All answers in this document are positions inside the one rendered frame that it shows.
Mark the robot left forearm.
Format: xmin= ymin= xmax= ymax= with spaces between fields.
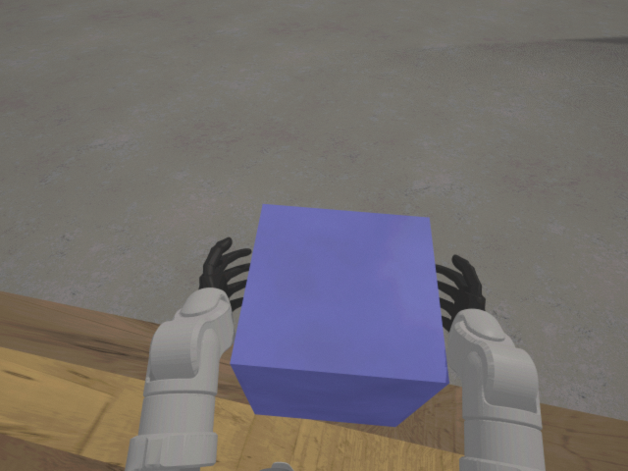
xmin=125 ymin=288 xmax=236 ymax=471

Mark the carton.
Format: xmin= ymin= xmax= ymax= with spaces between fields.
xmin=230 ymin=204 xmax=449 ymax=427

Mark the robot right hand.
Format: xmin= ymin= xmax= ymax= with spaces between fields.
xmin=435 ymin=255 xmax=486 ymax=332

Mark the robot right forearm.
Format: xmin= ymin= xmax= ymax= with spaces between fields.
xmin=446 ymin=309 xmax=546 ymax=471

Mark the robot left hand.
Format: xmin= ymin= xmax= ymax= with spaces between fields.
xmin=199 ymin=237 xmax=251 ymax=312

